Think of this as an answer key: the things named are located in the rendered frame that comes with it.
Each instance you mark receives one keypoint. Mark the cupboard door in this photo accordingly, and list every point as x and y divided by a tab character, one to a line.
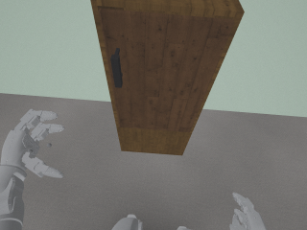
167	63

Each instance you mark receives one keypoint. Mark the left robot shin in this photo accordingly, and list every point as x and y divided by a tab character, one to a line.
131	216

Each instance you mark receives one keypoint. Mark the left robot forearm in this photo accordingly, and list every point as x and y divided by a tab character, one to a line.
12	206

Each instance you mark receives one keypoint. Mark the robot right hand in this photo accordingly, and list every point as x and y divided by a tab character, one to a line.
250	219

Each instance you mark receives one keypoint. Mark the handle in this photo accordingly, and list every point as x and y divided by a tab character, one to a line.
116	69

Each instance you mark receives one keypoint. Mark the left robot thigh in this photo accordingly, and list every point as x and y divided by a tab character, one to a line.
128	224

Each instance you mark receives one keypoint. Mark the robot left hand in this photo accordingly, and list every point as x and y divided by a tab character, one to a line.
18	142

